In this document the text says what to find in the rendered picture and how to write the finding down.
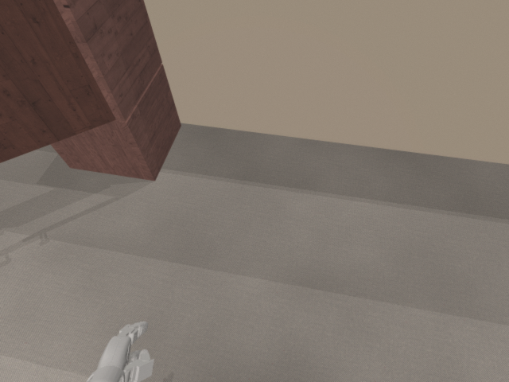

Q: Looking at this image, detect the robot left hand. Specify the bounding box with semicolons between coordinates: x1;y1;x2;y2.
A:
97;322;154;382

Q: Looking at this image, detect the robot left forearm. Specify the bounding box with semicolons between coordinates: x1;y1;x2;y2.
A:
87;365;125;382

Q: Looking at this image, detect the cupboard door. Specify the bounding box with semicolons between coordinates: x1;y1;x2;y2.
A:
0;0;116;163

